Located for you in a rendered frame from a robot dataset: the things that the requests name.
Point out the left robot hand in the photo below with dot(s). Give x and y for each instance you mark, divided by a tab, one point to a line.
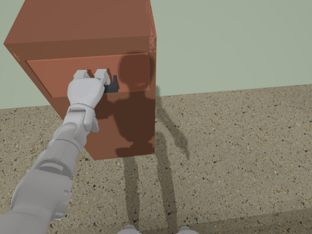
88	91

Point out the robot left upper arm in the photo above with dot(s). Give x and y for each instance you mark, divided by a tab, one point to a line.
43	197

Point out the robot right shin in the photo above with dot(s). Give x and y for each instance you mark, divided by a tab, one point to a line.
184	228

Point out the cabinet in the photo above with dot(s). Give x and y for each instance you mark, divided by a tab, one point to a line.
52	29

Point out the handle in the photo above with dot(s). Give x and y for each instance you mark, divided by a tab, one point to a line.
113	87

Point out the left robot forearm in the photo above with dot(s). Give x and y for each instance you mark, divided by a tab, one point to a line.
64	148

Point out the drawer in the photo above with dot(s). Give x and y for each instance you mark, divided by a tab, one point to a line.
56	73

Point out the robot shin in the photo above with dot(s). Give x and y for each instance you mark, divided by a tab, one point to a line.
130	227
184	228

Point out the robot left shin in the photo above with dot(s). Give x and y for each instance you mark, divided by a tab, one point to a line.
130	227

